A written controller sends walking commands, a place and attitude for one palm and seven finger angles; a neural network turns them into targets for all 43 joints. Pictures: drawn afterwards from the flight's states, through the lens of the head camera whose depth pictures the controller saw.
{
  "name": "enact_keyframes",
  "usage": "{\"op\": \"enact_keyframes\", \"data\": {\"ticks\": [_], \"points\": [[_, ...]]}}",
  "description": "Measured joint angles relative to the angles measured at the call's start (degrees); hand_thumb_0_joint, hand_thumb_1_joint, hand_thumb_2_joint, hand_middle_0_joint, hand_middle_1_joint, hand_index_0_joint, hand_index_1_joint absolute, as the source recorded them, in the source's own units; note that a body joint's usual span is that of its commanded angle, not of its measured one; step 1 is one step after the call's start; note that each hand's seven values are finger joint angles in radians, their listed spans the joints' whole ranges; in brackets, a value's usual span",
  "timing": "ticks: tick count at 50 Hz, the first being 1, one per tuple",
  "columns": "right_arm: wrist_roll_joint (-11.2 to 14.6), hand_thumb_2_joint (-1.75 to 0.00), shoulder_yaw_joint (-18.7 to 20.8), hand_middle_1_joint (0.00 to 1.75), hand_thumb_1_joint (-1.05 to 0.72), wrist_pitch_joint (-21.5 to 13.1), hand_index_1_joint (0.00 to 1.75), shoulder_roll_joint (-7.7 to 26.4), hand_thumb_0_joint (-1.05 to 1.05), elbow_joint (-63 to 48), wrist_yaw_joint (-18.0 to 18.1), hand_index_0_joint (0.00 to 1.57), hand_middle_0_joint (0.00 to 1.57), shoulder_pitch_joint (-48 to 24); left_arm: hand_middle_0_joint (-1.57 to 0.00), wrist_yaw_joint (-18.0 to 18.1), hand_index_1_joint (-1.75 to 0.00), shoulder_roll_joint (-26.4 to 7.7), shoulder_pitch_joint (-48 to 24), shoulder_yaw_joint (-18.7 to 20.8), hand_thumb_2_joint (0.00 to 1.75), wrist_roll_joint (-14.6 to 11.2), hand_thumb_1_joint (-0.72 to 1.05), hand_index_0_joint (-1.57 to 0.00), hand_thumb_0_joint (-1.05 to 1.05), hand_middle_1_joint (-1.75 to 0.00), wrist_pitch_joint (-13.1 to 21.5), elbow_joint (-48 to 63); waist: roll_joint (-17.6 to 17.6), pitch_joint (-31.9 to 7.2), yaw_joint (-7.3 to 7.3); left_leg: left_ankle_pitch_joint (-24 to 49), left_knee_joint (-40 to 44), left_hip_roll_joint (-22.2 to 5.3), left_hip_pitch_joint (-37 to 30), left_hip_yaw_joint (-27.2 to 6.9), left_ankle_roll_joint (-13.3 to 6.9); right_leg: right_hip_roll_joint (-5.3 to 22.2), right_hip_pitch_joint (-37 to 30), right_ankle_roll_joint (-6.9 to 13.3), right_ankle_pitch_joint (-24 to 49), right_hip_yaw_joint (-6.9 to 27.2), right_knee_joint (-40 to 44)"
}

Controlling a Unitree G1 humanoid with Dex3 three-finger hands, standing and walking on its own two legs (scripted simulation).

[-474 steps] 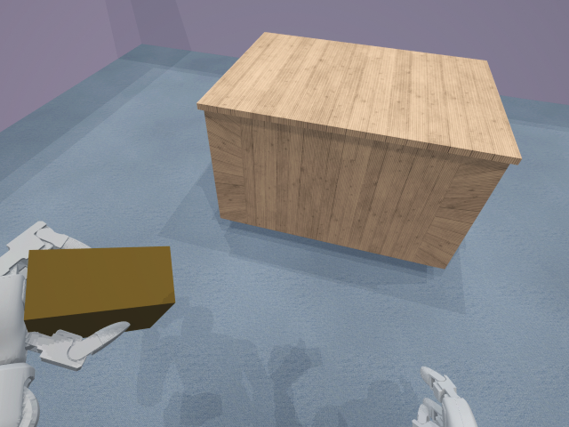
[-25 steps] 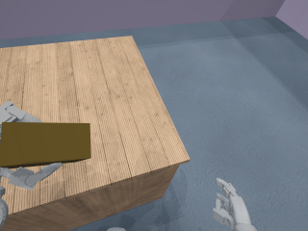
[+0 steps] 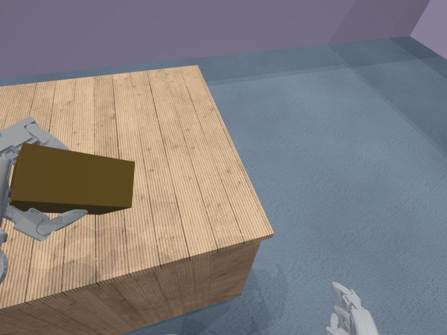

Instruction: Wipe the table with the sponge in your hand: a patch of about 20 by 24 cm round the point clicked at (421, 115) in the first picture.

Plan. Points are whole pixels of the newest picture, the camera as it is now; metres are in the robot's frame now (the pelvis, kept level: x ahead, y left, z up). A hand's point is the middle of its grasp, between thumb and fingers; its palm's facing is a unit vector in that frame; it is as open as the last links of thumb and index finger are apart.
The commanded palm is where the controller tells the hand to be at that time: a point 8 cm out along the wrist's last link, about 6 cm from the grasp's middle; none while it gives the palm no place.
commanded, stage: turn the palm down, sponge in hand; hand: left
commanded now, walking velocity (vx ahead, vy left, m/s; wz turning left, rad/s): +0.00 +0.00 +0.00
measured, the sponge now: (86, 188) +0.26 +0.23 +0.16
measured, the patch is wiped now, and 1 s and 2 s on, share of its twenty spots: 0.00 0.00 0.00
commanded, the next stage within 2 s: none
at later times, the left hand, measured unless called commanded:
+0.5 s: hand (64, 216) +0.23 +0.26 +0.13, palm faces +0.28 -0.60 -0.75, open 10.1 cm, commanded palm +0.18 +0.27 +0.17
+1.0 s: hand (73, 212) +0.25 +0.26 +0.11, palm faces +0.18 -0.38 -0.91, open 10.1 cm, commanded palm +0.22 +0.28 +0.17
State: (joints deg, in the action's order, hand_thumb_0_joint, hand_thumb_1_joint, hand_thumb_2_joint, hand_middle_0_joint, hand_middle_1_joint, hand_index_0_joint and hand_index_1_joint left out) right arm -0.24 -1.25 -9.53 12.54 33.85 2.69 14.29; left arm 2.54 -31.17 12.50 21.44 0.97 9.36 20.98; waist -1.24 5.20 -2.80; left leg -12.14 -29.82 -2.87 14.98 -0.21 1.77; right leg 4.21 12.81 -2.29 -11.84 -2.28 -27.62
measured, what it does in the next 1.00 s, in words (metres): shifts its weight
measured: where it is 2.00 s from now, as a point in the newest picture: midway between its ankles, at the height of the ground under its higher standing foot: outside the picture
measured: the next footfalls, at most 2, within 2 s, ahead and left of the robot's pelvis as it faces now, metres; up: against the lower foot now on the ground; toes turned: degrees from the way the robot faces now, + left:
none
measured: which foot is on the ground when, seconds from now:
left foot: down 0.00-1.00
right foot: down 0.00-1.00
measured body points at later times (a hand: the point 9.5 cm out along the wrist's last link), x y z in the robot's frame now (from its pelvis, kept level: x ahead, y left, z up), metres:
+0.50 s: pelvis +0.02 -0.04 -0.01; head +0.03 -0.06 +0.44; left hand +0.21 +0.29 +0.17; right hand +0.21 -0.27 -0.10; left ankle +0.04 +0.14 -0.73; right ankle +0.03 -0.16 -0.74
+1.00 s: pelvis +0.05 -0.01 -0.01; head +0.06 -0.03 +0.44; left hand +0.23 +0.28 +0.16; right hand +0.24 -0.25 -0.10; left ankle +0.04 +0.14 -0.74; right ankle +0.03 -0.16 -0.74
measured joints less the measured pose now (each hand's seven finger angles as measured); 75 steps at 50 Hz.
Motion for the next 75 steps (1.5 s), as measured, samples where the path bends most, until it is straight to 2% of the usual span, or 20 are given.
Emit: {"op": "enact_keyframes", "data": {"ticks": [3,4,7,9,11,14,16,20,23,25,29,32,34,39,43,50,54,61,67,75], "points": [[0.7,-0.9,-0.8,0.3,-0.9,0.4,0.3,0.5,0.01,3.0,-1.9,0.2,0.2,-1.3,-0.72,-1.9,-1.35,0.7,-2.3,3.1,1.01,-3.0,-0.5,-0.75,-0.01,-1.34,-6.0,-4.1,1.1,-2.0,0.3,-0.3,0.6,-0.3,-1.4,0.6,0.4,-0.2,-0.5,-0.3,-0.6,0.7,-0.5],[1.1,-0.9,-0.8,0.3,-0.9,0.4,0.3,0.7,0.02,3.3,-2.2,0.2,0.2,-1.5,-0.72,-2.5,-1.35,1.5,-1.2,3.5,1.01,-3.1,-0.5,-0.75,-0.01,-1.34,-7.8,-4.5,1.5,-2.5,0.59,-0.2,1.0,-0.4,-1.9,0.9,0.5,-0.3,-0.6,-0.3,-0.7,0.9,-0.6],[1.2,-0.9,-0.6,0.3,-0.9,0.4,0.3,1.1,0.02,2.5,-2.8,0.2,0.2,-2.2,-0.72,-4.0,-1.35,3.1,5.6,2.1,1.01,-0.4,-0.49,-0.75,-0.01,-1.34,-10.0,-3.0,2.4,-3.1,1.5,-0.1,1.6,-0.5,-2.3,1.3,0.7,-0.4,-0.2,-0.1,-1.2,1.3,-1.3],[0.6,-0.9,-0.1,0.3,-0.9,0.3,0.3,1.2,0.02,1.8,-2.7,0.2,0.2,-2.5,-0.72,-4.6,-1.35,3.4,10.5,0.0,1.01,1.1,-0.49,-0.75,-0.01,-1.34,-8.4,-1.3,2.5,-2.9,1.7,-0.3,1.1,-0.7,-1.8,1.2,0.9,-0.6,0.5,0.1,-1.8,1.2,-2.4],[-0.2,-0.9,0.6,0.3,-0.9,0.0,0.3,1.1,0.02,1.8,-2.2,0.2,0.2,-2.7,-0.72,-4.6,-1.35,3.4,13.4,-1.5,1.01,1.8,-0.49,-0.75,-0.01,-1.34,-4.7,-0.4,2.3,-2.6,1.29,-0.7,0.0,-0.9,-0.8,0.6,1.1,-0.8,1.4,0.4,-2.6,0.7,-3.8],[-0.9,-0.9,1.8,0.3,-0.9,0.1,0.3,1.1,0.01,2.9,-1.6,0.2,0.2,-2.5,-0.72,-2.7,-1.35,2.4,14.1,-1.8,1.01,3.1,-0.49,-0.75,-0.01,-1.34,0.6,0.2,2.1,-2.4,-0.13,-1.5,-1.7,-1.4,0.7,-0.9,1.5,-1.3,2.1,1.0,-3.6,-0.7,-5.1],[-1.0,-0.9,2.4,0.3,-0.9,0.2,0.3,1.3,0.01,4.0,-1.3,0.2,0.2,-2.5,-0.72,-1.0,-1.35,2.2,12.7,-0.9,1.01,3.9,-0.49,-0.75,-0.01,-1.34,2.8,-0.6,2.3,-2.5,-0.78,-2.0,-2.7,-1.7,1.5,-2.0,1.6,-1.6,2.1,1.4,-4.1,-1.7,-5.5],[-0.5,-0.9,2.7,0.3,-0.9,1.3,0.3,2.2,0.01,5.3,-0.6,0.2,0.2,-2.6,-0.72,0.5,-1.35,1.4,8.0,0.1,1.01,6.0,-0.49,-0.75,-0.01,-1.34,1.0,-5.0,3.3,-2.9,-1.4,-2.4,-3.2,-1.6,2.1,-3.4,1.3,-1.6,2.1,1.7,-4.7,-3.0,-5.7],[-0.2,-0.9,2.5,0.3,-0.9,1.9,0.3,2.6,0.02,4.9,0.0,0.2,0.2,-3.1,-0.72,-0.3,-1.35,0.9,6.7,-0.6,1.01,8.3,-0.49,-0.75,-0.01,-1.34,-2.8,-7.2,4.1,-3.3,-1.17,-2.5,-2.7,-1.5,1.9,-3.2,1.2,-1.5,2.1,1.8,-4.9,-2.9,-5.6],[-0.2,-0.9,2.5,0.3,-0.9,2.0,0.3,2.6,0.02,4.0,0.3,0.2,0.2,-3.4,-0.72,-1.2,-1.35,0.7,7.9,-1.6,1.01,9.5,-0.49,-0.75,-0.01,-1.34,-3.9,-6.8,4.5,-3.5,-0.74,-2.6,-2.4,-1.5,1.7,-2.7,1.3,-1.5,2.3,1.7,-5.1,-2.5,-5.6],[-0.3,-0.9,2.8,0.3,-0.9,2.2,0.3,1.8,0.02,2.1,0.2,0.2,0.2,-3.4,-0.72,-2.1,-1.35,-0.1,12.7,-3.0,1.01,11.1,-0.49,-0.75,-0.01,-1.34,-2.7,-1.8,4.7,-4.1,-0.23,-3.3,-2.3,-1.8,1.8,-1.7,1.8,-1.6,2.9,1.6,-5.7,-1.5,-5.8],[-0.1,-0.9,3.4,0.3,-0.9,3.0,0.3,1.3,0.01,1.1,-0.4,0.2,0.2,-2.9,-0.72,-1.0,-1.35,-0.6,16.0,-3.0,1.01,11.8,-0.49,-0.75,-0.01,-1.34,-1.1,2.3,4.4,-4.9,-0.46,-4.1,-2.9,-1.9,2.3,-1.3,2.1,-1.7,3.6,1.4,-6.3,-1.1,-6.2],[0.2,-0.9,3.9,0.3,-0.9,3.8,0.3,1.2,0.01,0.7,-0.8,0.2,0.2,-2.4,-0.72,0.6,-1.35,-0.9,17.2,-2.8,1.01,12.9,-0.49,-0.75,-0.01,-1.34,-1.4,4.1,4.4,-5.3,-0.8,-4.6,-3.3,-1.9,2.8,-1.2,2.2,-1.6,4.0,1.3,-6.6,-1.0,-6.4],[0.8,-0.9,4.2,0.3,-0.9,5.9,0.3,1.7,0.01,0.4,-0.7,0.2,0.2,-1.9,-0.72,3.5,-1.35,-0.7,17.7,-2.7,1.01,16.3,-0.49,-0.75,-0.01,-1.34,-5.8,4.0,4.7,-6.1,-1.6,-5.5,-4.3,-1.5,3.7,-1.1,1.9,-1.2,4.7,0.8,-7.2,-0.8,-6.8],[0.8,-0.9,3.9,0.3,-0.9,6.7,0.3,2.0,0.01,0.3,0.2,0.2,0.2,-2.1,-0.72,3.8,-1.35,-0.6,17.4,-4.3,1.01,19.7,-0.49,-0.75,-0.01,-1.34,-9.3,2.9,4.9,-6.5,-1.75,-5.8,-4.7,-1.1,4.1,-1.0,1.5,-0.8,4.8,0.4,-7.4,-0.8,-6.8],[0.5,-0.9,3.2,0.3,-0.9,7.2,0.3,1.3,0.01,0.0,0.8,0.2,0.2,-3.0,-0.72,4.7,-1.35,-1.1,15.9,-8.6,1.01,25.6,-0.49,-0.75,-0.01,-1.34,-11.2,3.6,4.7,-7.0,-1.56,-6.1,-4.8,-0.7,4.0,-0.7,0.9,-0.4,4.2,-0.1,-6.9,-0.5,-5.8],[1.0,-0.9,2.7,0.3,-0.9,8.0,0.3,0.8,0.01,0.0,0.6,0.2,0.2,-3.9,-0.72,5.5,-1.35,-1.5,14.1,-9.9,1.01,28.3,-0.49,-0.75,-0.01,-1.34,-14.2,2.9,4.9,-7.2,-1.49,-5.8,-3.9,-0.6,2.9,-0.4,0.7,-0.4,3.1,-0.3,-6.2,-0.3,-4.4],[1.5,-0.9,1.5,0.3,-0.9,9.1,0.3,1.0,0.01,0.4,0.7,0.2,0.2,-5.5,-0.72,3.8,-1.35,-0.8,10.5,-12.8,1.01,32.8,-0.49,-0.75,-0.01,-1.34,-21.0,0.1,5.7,-6.8,-1.63,-4.1,-0.8,-0.3,0.1,0.1,0.4,-0.1,0.4,-0.4,-4.4,0.0,-1.3],[1.6,-0.9,1.0,0.3,-0.9,9.3,0.3,1.5,0.01,1.2,1.3,0.2,0.2,-7.0,-0.72,2.1,-1.35,-0.5,8.3,-16.3,1.01,37.0,-0.49,-0.75,-0.01,-1.34,-22.0,-1.9,6.0,-5.7,-2.24,-2.4,1.9,-0.1,-2.0,-0.1,0.4,-0.1,-1.6,-0.2,-3.2,-0.4,0.8],[1.9,-0.9,0.9,0.3,-0.9,9.7,0.3,2.1,0.01,2.8,1.2,0.2,0.2,-8.9,-0.72,1.9,-1.35,0.2,4.2,-18.7,1.01,41.7,-0.49,-0.75,-0.01,-1.34,-23.5,-6.5,6.6,-4.7,-2.81,-0.8,4.5,-0.4,-4.1,-0.8,1.0,-0.5,-3.7,0.3,-2.2,-1.2,2.8]]}}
